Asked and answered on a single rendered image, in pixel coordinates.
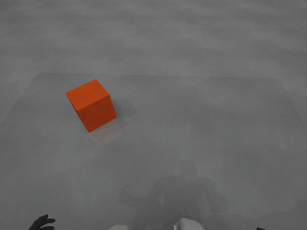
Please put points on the left robot hand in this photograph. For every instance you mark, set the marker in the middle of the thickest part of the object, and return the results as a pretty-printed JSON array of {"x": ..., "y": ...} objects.
[{"x": 42, "y": 221}]

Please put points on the robot right thigh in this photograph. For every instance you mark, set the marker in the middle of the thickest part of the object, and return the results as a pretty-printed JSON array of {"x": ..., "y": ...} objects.
[{"x": 187, "y": 224}]

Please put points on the carton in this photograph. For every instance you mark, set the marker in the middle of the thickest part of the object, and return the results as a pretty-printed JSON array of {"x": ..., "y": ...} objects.
[{"x": 92, "y": 104}]

